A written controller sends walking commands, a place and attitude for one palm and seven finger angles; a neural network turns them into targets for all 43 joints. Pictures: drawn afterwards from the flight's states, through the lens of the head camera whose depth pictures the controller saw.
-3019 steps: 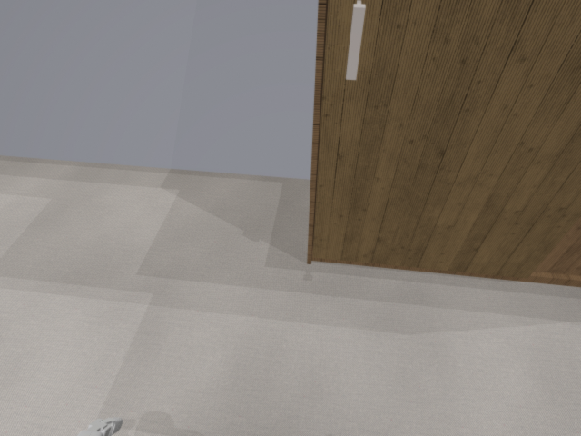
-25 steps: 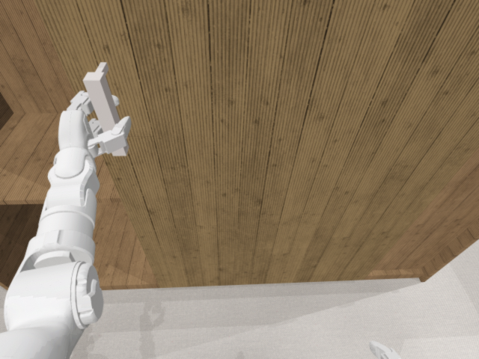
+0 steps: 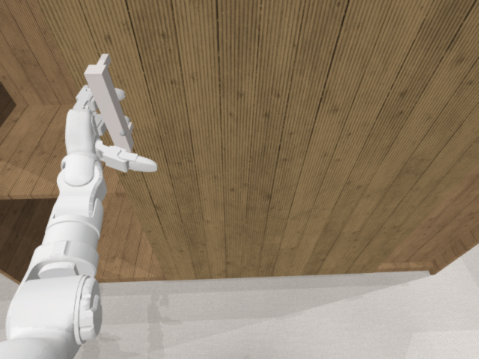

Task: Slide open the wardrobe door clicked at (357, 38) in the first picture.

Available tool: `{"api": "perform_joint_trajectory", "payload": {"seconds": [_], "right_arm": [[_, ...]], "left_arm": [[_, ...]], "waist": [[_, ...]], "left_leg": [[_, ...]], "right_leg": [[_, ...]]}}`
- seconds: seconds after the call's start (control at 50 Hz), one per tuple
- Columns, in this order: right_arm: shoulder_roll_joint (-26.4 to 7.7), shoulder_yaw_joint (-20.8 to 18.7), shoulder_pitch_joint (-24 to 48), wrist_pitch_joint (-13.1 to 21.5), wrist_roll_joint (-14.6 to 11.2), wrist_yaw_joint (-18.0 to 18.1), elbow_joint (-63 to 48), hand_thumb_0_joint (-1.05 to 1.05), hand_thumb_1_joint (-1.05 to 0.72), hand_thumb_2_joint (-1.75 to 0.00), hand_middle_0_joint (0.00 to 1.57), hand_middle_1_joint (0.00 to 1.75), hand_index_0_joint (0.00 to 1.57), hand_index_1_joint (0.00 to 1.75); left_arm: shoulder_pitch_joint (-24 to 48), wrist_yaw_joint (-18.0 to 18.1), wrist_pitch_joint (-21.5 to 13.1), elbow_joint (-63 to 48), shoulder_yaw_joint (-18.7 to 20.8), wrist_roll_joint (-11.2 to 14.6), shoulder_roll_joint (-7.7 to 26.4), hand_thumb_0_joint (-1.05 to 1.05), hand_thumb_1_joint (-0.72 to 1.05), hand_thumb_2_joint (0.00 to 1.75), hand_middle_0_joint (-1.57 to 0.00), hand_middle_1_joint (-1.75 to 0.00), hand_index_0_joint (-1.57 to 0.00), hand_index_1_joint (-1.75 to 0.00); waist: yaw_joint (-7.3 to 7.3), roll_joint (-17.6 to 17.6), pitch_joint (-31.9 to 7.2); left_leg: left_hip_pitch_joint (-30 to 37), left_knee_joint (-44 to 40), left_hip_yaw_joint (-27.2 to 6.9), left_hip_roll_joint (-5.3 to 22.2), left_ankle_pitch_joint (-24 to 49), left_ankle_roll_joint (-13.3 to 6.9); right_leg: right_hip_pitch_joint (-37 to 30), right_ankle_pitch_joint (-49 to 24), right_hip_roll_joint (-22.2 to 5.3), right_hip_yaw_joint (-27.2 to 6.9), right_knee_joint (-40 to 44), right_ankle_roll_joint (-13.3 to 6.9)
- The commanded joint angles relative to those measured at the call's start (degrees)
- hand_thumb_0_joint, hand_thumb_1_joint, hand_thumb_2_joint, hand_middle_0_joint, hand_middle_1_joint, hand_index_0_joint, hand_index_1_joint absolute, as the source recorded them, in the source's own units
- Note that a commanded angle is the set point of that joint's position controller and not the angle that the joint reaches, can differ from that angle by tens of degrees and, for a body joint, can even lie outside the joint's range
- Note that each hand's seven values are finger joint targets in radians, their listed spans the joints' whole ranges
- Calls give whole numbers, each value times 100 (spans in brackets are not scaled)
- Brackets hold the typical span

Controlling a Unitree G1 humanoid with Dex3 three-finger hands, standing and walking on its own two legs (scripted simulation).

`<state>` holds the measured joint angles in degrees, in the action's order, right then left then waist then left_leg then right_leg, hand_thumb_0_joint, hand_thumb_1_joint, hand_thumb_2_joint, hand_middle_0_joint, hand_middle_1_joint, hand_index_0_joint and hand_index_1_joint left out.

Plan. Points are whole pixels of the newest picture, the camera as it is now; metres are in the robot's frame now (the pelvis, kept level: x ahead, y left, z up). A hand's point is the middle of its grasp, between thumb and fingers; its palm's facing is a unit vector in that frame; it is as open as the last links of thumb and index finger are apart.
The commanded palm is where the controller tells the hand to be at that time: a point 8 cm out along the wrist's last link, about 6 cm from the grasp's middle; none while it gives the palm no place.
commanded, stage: slip the hand off the handle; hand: left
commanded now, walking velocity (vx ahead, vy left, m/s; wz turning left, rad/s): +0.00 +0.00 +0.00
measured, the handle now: (115, 105) +0.48 +0.22 +0.17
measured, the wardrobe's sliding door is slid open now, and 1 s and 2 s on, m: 0.56 0.56 0.56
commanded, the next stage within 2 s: draw the hand back to the body in 1.32 s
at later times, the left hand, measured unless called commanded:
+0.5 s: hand (76, 137) +0.43 +0.28 +0.15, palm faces +0.31 -0.94 -0.15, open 14.5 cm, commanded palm +0.40 +0.31 +0.15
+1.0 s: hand (47, 172) +0.36 +0.30 +0.14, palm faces +0.32 -0.94 -0.13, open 14.7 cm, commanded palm +0.32 +0.33 +0.15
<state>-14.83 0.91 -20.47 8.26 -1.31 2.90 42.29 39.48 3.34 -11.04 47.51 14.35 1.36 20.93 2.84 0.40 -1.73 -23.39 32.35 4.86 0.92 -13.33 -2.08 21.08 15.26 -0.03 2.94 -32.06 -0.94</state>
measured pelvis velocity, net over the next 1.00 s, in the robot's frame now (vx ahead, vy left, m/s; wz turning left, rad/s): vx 0.02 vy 0.00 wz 0.01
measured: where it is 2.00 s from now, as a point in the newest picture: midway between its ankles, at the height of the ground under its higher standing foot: outside the picture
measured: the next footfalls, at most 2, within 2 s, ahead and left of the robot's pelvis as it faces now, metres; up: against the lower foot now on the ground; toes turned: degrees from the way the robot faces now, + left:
none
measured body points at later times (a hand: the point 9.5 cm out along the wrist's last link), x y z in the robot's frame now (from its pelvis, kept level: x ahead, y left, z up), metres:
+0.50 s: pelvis +0.02 -0.01 +0.00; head +0.05 +0.00 +0.45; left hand +0.41 +0.33 +0.16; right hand +0.12 -0.27 -0.11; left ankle +0.04 +0.10 -0.73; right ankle +0.01 -0.11 -0.73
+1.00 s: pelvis +0.02 +0.00 +0.00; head +0.03 +0.00 +0.45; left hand +0.34 +0.35 +0.15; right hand +0.15 -0.25 -0.10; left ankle +0.04 +0.10 -0.73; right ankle +0.01 -0.11 -0.73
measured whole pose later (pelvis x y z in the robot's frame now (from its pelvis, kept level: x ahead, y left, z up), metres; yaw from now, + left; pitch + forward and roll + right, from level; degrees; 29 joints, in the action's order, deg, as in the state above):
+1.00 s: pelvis +0.02 +0.00 +0.00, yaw +0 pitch +4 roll -1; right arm -15.2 1.2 -17.8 4.8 -2.9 4.6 36.7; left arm 16.2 -9.1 -4.6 24.8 24.7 8.9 25.2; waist -0.6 1.0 -4.2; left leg -22.6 35.2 4.1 1.3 -16.7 -2.0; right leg 19.2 17.8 0.3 3.5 -33.1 -0.9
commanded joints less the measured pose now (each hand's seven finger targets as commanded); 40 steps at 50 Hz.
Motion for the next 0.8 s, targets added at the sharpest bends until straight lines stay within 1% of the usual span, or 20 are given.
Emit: {"api": "perform_joint_trajectory", "payload": {"seconds": [0.0, 0.02, 0.08, 0.1, 0.12, 0.14, 0.16, 0.2, 0.3, 0.34, 0.42, 0.46, 0.54, 0.56, 0.62, 0.66, 0.68, 0.7, 0.72, 0.78], "right_arm": [[-921, -360, 120, 256, -5, 43, -702, 0, -90, -90, 20, 30, 20, 30], [-971, -368, 12, 201, 9, 67, -605, 0, -90, -90, 20, 30, 20, 30], [-895, -303, 153, 79, -11, 81, -793, 0, -90, -90, 20, 30, 20, 30], [-900, -306, 165, 39, -9, 103, -824, 0, -90, -90, 20, 30, 20, 30], [-864, -264, 203, 0, -31, 115, -862, 0, -90, -90, 20, 30, 20, 30], [-852, -269, 225, -32, -45, 130, -891, 0, -90, -90, 20, 30, 20, 30], [-817, -247, 270, -56, -59, 134, -941, 0, -90, -90, 20, 30, 20, 30], [-823, -260, 273, -88, -56, 147, -1007, 0, -90, -90, 20, 30, 20, 30], [-853, -257, 247, -120, -77, 171, -1063, 0, -90, -90, 20, 30, 20, 30], [-857, -274, 227, -96, -89, 162, -1022, 0, -90, -90, 20, 30, 20, 30], [-933, -317, 109, -95, -105, 189, -917, 0, -90, -90, 20, 30, 20, 30], [-942, -307, 101, -98, -129, 206, -871, 0, -90, -90, 20, 30, 20, 30], [-979, -292, 62, -141, -144, 228, -850, 0, -90, -90, 20, 30, 20, 30], [-974, -289, 76, -142, -139, 217, -888, 0, -90, -90, 20, 30, 20, 30], [-980, -310, 22, -162, -106, 195, -971, 0, -90, -90, 20, 30, 20, 30], [-943, -329, 85, -145, -116, 157, -1103, 0, -90, -90, 20, 30, 20, 30], [-939, -328, 126, -142, -127, 145, -1145, 0, -90, -90, 20, 30, 20, 30], [-951, -341, 92, -150, -110, 137, -1159, 0, -90, -90, 20, 30, 20, 30], [-953, -329, 173, -153, -135, 122, -1233, 0, -90, -90, 20, 30, 20, 30], [-941, -343, 304, -153, -163, 123, -1333, 0, -90, -90, 20, 30, 20, 30]], "left_arm": [[2692, 115, -242, -1638, 219, 132, 1165, 0, -55, 20, -25, -115, -25, -115], [2393, 133, -177, -1110, 650, 68, 1630, 0, -55, 20, -25, -115, -25, -115], [2312, 25, -115, -1389, 730, 24, 1811, 0, -55, 20, -25, -115, -25, -115], [2074, 3, -108, -1402, 1008, 14, 2102, 0, -55, 20, -25, -115, -25, -115], [2032, -53, -52, -1304, 901, 18, 2009, 0, -55, 20, -25, -115, -25, -115], [2057, -88, -33, -1394, 1014, 33, 2148, 0, -55, 20, -25, -115, -25, -115], [1982, -158, 20, -1381, 848, 38, 1965, 0, -55, 20, -25, -115, -25, -115], [1934, -206, 38, -1580, 1007, 66, 2131, 0, -55, 20, -25, -115, -25, -115], [2066, -412, -34, -1742, 878, 119, 2103, 0, -55, 20, -25, -115, -25, -115], [2289, -553, -140, -1830, 588, 124, 1885, 0, -55, 20, -25, -115, -25, -115], [2311, -869, -276, -1794, 662, 311, 2020, 0, -55, 20, -25, -115, -25, -115], [2266, -1020, -241, -1612, 620, 414, 1966, 0, -55, 20, -25, -115, -25, -115], [2123, -1134, -118, -1287, 884, 414, 2339, 0, -55, 20, -25, -115, -25, -115], [2174, -1150, -121, -1396, 860, 403, 2336, 0, -55, 20, -25, -115, -25, -115], [1725, -1158, -195, -1579, 1245, 426, 2659, 0, -55, 20, -25, -115, -25, -115], [1126, -1216, -253, -1936, 1237, 535, 2444, 0, -55, 20, -25, -115, -25, -115], [930, -1246, -245, -2056, 1220, 589, 2374, 0, -55, 20, -25, -115, -25, -115], [588, -1256, -233, -2065, 1407, 649, 2474, 0, -55, 20, -25, -115, -25, -115], [366, -1287, -182, -2223, 1468, 678, 2517, 0, -55, 20, -25, -115, -25, -115], [122, -1315, 45, -2718, 1508, 766, 2445, 0, -55, 20, -25, -115, -25, -115]], "waist": [[-14, -37, -1807], [-20, -262, -1633], [-112, -302, -1654], [-247, -198, -1664], [-207, -193, -1618], [-239, -114, -1637], [-230, 57, -1565], [-279, 137, -1705], [-126, 202, -1760], [-7, 349, -1805], [35, 301, -1981], [44, 294, -1844], [-35, 275, -1663], [-42, 422, -1696], [-207, 351, -2046], [-349, 363, -2220], [-350, 439, -2162], [-425, 204, -2181], [-473, 273, -2058], [-454, 223, -1839]], "left_leg": [[1495, -317, -540, 104, 1077, -48], [1278, -284, -499, 84, 1095, -56], [994, -293, -357, -5, 990, -87], [951, -280, -365, 2, 1063, -88], [895, -292, -345, -17, 1016, -83], [897, -276, -331, -18, 1040, -75], [900, -283, -332, -25, 1042, -59], [997, -226, -345, -18, 1190, -72], [1101, -148, -383, -11, 1156, -84], [1297, -95, -435, -3, 1168, -88], [1422, -20, -508, 2, 1237, -91], [1357, -28, -519, -13, 1161, -85], [1081, -56, -552, -31, 1008, -89], [1110, -55, -547, -40, 1027, -87], [1131, 17, -518, -44, 1363, -105], [1247, 25, -501, -26, 1692, -78], [1269, 31, -477, -15, 1704, -75], [1164, 47, -463, -2, 1808, -93], [1063, 12, -440, -5, 1754, -92], [1058, -43, -414, 8, 1642, -102]], "right_leg": [[-140, -1024, 78, -129, 467, -46], [-160, -1127, 70, -152, 446, -26], [-446, -1274, 20, -212, 429, 7], [-550, -1327, 7, -218, 410, -22], [-553, -1336, -1, -229, 406, -12], [-572, -1354, -2, -227, 393, -17], [-511, -1335, 4, -217, 391, -31], [-555, -1431, 17, -213, 365, -42], [-381, -1354, 50, -208, 361, -32], [-175, -1298, 73, -214, 354, -32], [-138, -1331, 100, -212, 361, -33], [-82, -1311, 101, -200, 378, -34], [-69, -1182, 88, -174, 364, -44], [-41, -1183, 88, -171, 348, -48], [-291, -1483, 107, -184, 243, -53], [-428, -1682, 135, -155, 167, -69], [-377, -1668, 141, -157, 174, -60], [-547, -1793, 148, -139, 150, -64], [-549, -1803, 142, -159, 150, -50], [-486, -1734, 150, -143, 195, -30]]}}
